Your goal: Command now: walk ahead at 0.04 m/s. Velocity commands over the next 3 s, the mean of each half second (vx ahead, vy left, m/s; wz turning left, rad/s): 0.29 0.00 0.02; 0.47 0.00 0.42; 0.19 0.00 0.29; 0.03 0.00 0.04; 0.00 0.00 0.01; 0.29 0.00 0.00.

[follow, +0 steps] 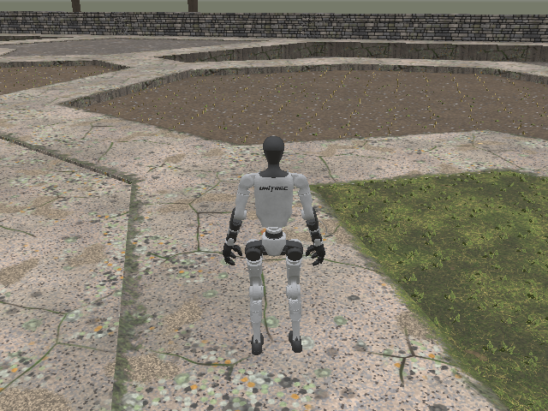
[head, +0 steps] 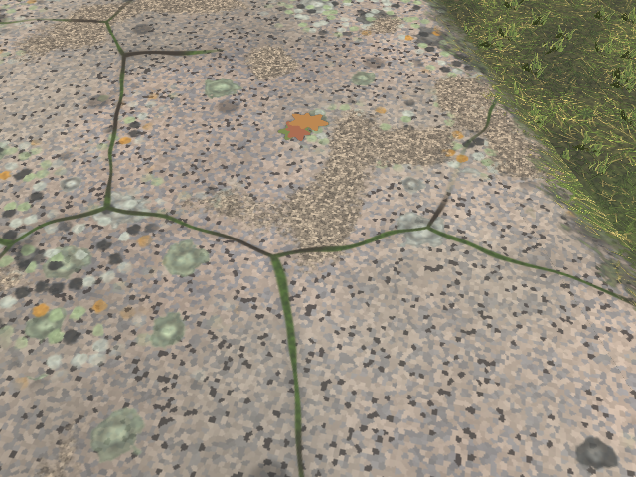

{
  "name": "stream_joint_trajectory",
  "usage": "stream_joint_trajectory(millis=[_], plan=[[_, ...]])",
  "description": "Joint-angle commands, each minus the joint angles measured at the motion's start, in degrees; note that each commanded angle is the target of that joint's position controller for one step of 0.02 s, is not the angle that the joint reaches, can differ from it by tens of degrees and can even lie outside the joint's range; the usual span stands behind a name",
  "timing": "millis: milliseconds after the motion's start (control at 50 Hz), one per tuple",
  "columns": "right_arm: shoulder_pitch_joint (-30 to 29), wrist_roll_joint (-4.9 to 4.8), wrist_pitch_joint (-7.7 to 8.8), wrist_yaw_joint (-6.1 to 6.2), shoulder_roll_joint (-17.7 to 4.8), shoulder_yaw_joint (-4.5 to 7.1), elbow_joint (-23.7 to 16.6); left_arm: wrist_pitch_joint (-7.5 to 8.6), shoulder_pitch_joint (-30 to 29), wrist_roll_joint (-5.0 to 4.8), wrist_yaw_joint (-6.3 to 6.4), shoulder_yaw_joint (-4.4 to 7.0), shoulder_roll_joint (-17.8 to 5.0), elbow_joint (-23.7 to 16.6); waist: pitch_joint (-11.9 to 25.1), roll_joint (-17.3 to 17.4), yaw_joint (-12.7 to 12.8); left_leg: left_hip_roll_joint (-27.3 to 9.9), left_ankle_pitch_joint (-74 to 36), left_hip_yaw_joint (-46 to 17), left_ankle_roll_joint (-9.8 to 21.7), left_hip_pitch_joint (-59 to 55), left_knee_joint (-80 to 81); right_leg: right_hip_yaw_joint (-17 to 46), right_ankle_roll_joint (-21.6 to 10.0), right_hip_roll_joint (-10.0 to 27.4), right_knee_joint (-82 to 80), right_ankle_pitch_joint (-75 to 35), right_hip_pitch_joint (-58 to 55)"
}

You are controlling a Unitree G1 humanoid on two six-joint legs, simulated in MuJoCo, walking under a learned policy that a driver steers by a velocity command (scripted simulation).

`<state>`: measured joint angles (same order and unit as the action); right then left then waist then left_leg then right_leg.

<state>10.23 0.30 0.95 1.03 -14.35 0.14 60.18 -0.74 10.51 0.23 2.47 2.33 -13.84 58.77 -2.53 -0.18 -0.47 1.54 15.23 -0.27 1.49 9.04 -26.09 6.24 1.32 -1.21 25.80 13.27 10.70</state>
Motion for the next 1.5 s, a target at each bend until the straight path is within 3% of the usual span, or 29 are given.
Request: stream_joint_trajectory(millis=[20, 80, 140, 200, 280, 300, 320, 340, 360, 440, 660, 720, 760, 780, 800, 820, 860, 880, 920, 1020, 1140, 1220, 1240, 1260, 1280, 1300, 1340, 1380, 1500], plan=[[1.6, -0.02, 0.42, 0.32, -6.5, 0.99, -1.2, 0.42, 1.4, -0.04, 0.24, 0.84, -5.7, -0.5, 2.4, 0.8, 0.1, -3.2, 0.8, -3.5, 1.2, 2.1, 6.6, -0.2, -1.3, 0.8, -2.5, -4.4, -1.7], [4.2, -1.05, 0.08, 0.92, -10.7, 2.45, -1.1, 1.13, -0.7, -0.68, 0.13, 0.79, -5.6, -1.2, -2.1, 7.2, -1.5, -9.5, 29.0, -14.1, 6.8, 2.9, 13.3, -5.4, -1.9, -2.8, 7.6, 14.3, 9.1], [6.1, -0.98, 1.53, 1.09, -12.5, 3.68, -1.4, 3.68, -3.8, -1.4, -1.07, 0.74, -5.5, -3.1, -6.8, 8.9, -2.2, -21.1, 28.9, -28.4, 13.7, 2.5, 19.8, -4.3, -2.8, 3.0, 21.8, 13.2, 18.7], [4.4, -1.95, 2.34, 0.6, -11.1, 3.76, -3.1, 5.3, -3.4, -1.99, -2.17, 0.9, -5.5, -3.1, -5.3, 6.6, -1.0, -18.6, 18.4, -21.7, 11.1, -1.5, 18.4, -4.7, -3.7, 5.5, 16.7, 14.1, 19.3], [3.0, -2.23, 1.54, 0.09, -10.4, 3.52, -4.3, 5.58, 8.5, -1.74, -2.5, 1.84, -4.9, 2.5, 0.2, 4.5, 4.6, -9.6, 10.1, -8.6, 7.4, 12.2, 8.4, -11.7, -2.3, -1.0, 1.0, -1.3, -9.4], [2.1, -1.77, 1.87, -0.25, -7.4, 2.55, -4.8, 5.44, 13.2, -1.81, -2.27, 2.32, -6.3, 3.4, 1.4, -0.3, 6.7, -6.4, 6.5, -4.6, 5.1, 17.0, -1.8, -4.6, -3.8, 3.5, -2.4, 1.9, -15.6], [1.7, -0.57, 2.58, -0.66, -2.8, 1.22, -6.7, 5.35, 19.3, -1.58, -1.81, 3.24, -11.6, 3.8, 4.7, -15.4, 7.6, -1.0, 10.9, 2.5, 0.8, 26.0, -22.8, 16.4, -9.4, 16.6, -10.5, 9.5, -21.8], [0.6, -1.92, 3.57, -0.55, -4.3, 1.8, -8.7, 6.2, 21.2, -0.63, -2.82, 3.19, -13.7, 4.6, 3.8, -17.1, 7.3, 1.3, 18.3, -1.8, 1.0, 34.0, -35.1, 34.6, -16.9, 24.1, -16.9, 20.5, -20.4], [-0.4, -3.24, 4.35, -0.72, -7.2, 2.38, -9.1, 7.18, 15.6, -0.71, -3.19, 2.14, -10.8, 2.9, -1.7, -9.0, 4.8, -3.1, 14.2, -5.0, 2.2, 39.2, -41.1, 32.1, -16.8, 23.9, -17.2, 24.4, -17.5], [-0.6, -1.89, 5.17, -1.78, -7.9, 3.4, -8.1, 7.41, 9.2, -0.27, -3.68, 0.14, -5.7, 0.1, -3.3, -5.3, 1.9, -8.5, -3.1, -3.2, 2.5, 36.1, -35.2, 9.9, -10.2, 15.1, -18.1, -0.4, -13.1], [-16.6, -1.91, 3.73, -4.17, -2.3, 1.35, -16.5, 6.52, 15.5, -0.27, -1.14, 0.54, -8.1, 1.0, -6.2, -2.9, 4.6, -4.4, -19.1, 2.7, 2.2, 28.7, -8.4, -10.9, -9.3, 14.5, -21.0, -21.4, -11.8], [-14.5, -1.82, 3.96, -5.22, -4.7, 2.5, -17.7, 5.37, 13.4, -0.18, -0.73, 1.25, -10.1, -0.5, -2.0, -5.0, 1.1, -0.9, -12.7, 5.8, 5.4, 23.5, -7.9, -13.6, -7.7, 16.1, -11.4, -48.1, -18.6], [-2.0, -2.09, 3.48, -5.28, -8.8, 4.93, -15.1, 3.93, 11.8, 0.43, -0.14, 1.69, -11.4, -2.1, 6.4, -7.0, -5.5, 3.2, -9.5, 7.9, 7.9, 8.7, -7.9, -15.4, -6.0, 15.4, 6.9, -62.9, -18.3], [6.9, -2.19, 2.95, -4.58, -12.0, 6.75, -13.1, 3.81, 11.5, 0.58, 0.02, 1.5, -11.6, -3.2, 10.9, -5.0, -9.8, 1.7, -9.7, 2.6, 10.2, -7.0, -6.1, -15.5, -4.2, 13.6, 21.2, -55.1, -7.9], [12.7, -1.56, 2.38, -3.53, -17.2, 8.02, -12.7, 5.2, 16.2, 1.75, -1.07, -0.45, -5.0, -5.7, 19.1, 8.9, -6.6, -13.5, -2.8, -24.7, 19.0, -29.7, -5.2, -14.7, -0.8, 4.9, 44.6, -13.9, 15.9], [12.8, -1.27, 2.43, -3.26, -15.9, 7.32, -13.1, 8.09, 15.9, 0.28, -2.34, -1.39, -3.3, -6.6, 26.2, 11.2, -5.7, -22.1, 7.8, -51.2, 25.7, -36.6, 7.8, -3.0, -0.8, -3.1, 57.5, 18.8, 28.6], [6.3, -1.04, 3.64, -2.97, -10.3, 5.94, -13.8, 10.9, 4.7, -2.8, -2.78, 0.42, -9.8, -10.5, 10.3, 3.2, -5.1, -17.1, 3.4, -34.8, 18.6, -20.8, 11.6, 0.4, -3.8, 4.0, 54.7, 9.4, 34.7], [1.8, -0.98, 4.09, -3.24, -8.7, 5.4, -15.1, 10.91, 4.0, -1.91, -2.11, 0.8, -9.5, -10.3, 6.2, -2.1, -2.0, -14.4, -2.9, -28.5, 17.0, -10.7, 12.8, -0.2, -3.6, 6.1, 49.3, 6.3, 31.0], [-2.1, -0.27, 4.22, -3.14, -7.1, 4.79, -16.7, 9.24, 6.1, -0.42, -1.47, 1.6, -9.3, -10.6, 3.6, -0.4, 2.1, -10.6, -10.1, -21.5, 15.9, 1.1, 14.9, -0.1, -2.2, 8.6, 43.1, 4.1, 23.2], [2.0, -0.69, 3.8, -1.09, -10.8, 5.78, -16.6, 7.42, -2.2, 1.31, -0.73, 1.34, -6.8, -15.8, 0.0, 2.1, 1.1, -6.0, -25.9, -12.4, 14.3, 11.8, 14.4, -4.2, 2.4, 6.3, 23.2, -7.5, 21.1], [8.7, -1.61, 1.31, 0.41, -9.4, 5.48, -14.7, 7.65, -9.8, 0.23, -2.12, 0.79, -6.2, -19.4, 4.9, 5.6, -3.1, -5.4, -24.4, -13.6, 8.4, 5.0, 5.7, -4.0, 1.5, 0.5, 3.8, -22.6, 14.0], [6.7, -0.55, 0.73, 1.15, -7.1, 4.71, -15.8, 8.86, -2.3, 1.81, -2.51, 1.97, -9.7, -17.9, 8.7, 5.3, 1.6, -4.8, -28.3, -16.5, 5.4, -2.4, -8.9, -3.2, -3.3, 2.6, -3.8, -26.4, 5.8], [9.4, 0.31, 1.12, 0.91, -4.7, 3.79, -17.0, 9.25, 1.4, 3.25, -2.34, 2.28, -12.8, -18.1, 15.7, -1.5, 1.4, -0.7, -15.0, -14.5, 3.0, 4.6, -21.1, 4.2, -7.6, 11.8, 1.3, -48.4, -9.0], [20.2, -0.65, 1.45, 0.53, -2.9, 2.97, -15.0, 8.09, 3.9, 3.03, -2.35, 2.43, -13.1, -17.7, 23.6, -14.8, -0.6, 6.5, 22.4, -10.5, -0.9, 17.7, -37.6, 19.6, -19.5, 25.1, 3.4, -60.4, -25.1], [21.6, -1.27, 1.13, 0.12, -8.0, 3.6, -14.2, 7.03, 5.1, 0.69, -2.85, 1.95, -9.8, -17.4, 26.9, -11.5, 0.2, 3.4, 26.3, -11.9, -1.8, 21.6, -43.5, 27.1, -21.0, 27.0, 1.0, -42.0, -24.8], [14.9, -1.77, -0.03, 0.42, -10.9, 4.6, -14.8, 6.29, 2.4, 0.04, -2.89, 1.36, -7.9, -18.3, 19.9, -6.0, 1.9, 1.7, 22.1, -11.2, -3.3, 24.2, -46.9, 23.6, -18.4, 23.5, -1.5, -28.5, -18.6], [8.7, -1.08, -2.6, 1.36, -9.7, 4.82, -16.1, 4.93, -4.4, 0.9, -2.96, -0.07, -5.5, -18.7, 10.2, -3.0, 0.3, -1.7, 16.6, -8.5, -4.9, 22.7, -42.0, 15.8, -14.7, 18.1, -6.2, -13.8, -3.7], [9.9, -0.77, -3.72, 1.58, -6.3, 4.1, -15.6, 4.0, -7.5, 1.67, -3.1, 0.18, -6.3, -17.9, 5.9, -7.5, -1.9, -2.7, 13.8, -4.4, -5.4, 13.9, -29.9, 7.8, -12.1, 12.1, -10.0, -9.0, 7.3], [10.2, 0.03, -2.82, 1.13, -4.4, 3.6, -13.5, 3.0, -6.2, 0.0, -2.27, 0.65, -7.1, -15.7, 9.3, -7.2, -2.2, -1.8, -3.1, -0.5, -3.1, -0.4, -4.7, 4.3, -11.9, 11.1, -8.3, -2.3, 7.8]])
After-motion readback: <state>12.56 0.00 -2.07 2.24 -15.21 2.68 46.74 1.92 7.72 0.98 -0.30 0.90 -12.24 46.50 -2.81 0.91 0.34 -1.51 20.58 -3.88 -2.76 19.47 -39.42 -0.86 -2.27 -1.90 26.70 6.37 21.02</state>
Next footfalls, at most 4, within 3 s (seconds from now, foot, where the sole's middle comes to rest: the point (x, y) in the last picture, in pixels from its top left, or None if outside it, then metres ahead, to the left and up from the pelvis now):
0.30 right None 0.10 -0.15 -0.78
0.78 left None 0.45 0.08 -0.78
1.22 right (337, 371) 0.76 -0.02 -0.78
1.54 left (247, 439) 0.60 0.18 -0.78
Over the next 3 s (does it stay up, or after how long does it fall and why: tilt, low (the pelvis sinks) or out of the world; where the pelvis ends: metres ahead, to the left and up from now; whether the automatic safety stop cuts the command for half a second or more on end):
stays up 0.77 0.08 0.01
